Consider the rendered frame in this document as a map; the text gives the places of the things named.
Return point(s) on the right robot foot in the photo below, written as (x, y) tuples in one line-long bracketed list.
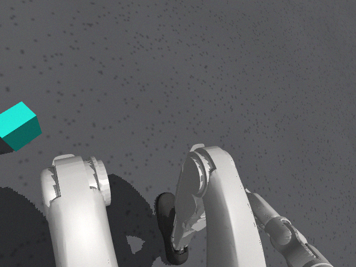
[(165, 211)]

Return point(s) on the right robot hand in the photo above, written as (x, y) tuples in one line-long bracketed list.
[(263, 212)]

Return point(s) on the right robot arm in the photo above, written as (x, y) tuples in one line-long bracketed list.
[(288, 241)]

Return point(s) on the carton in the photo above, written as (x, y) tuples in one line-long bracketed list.
[(18, 126)]

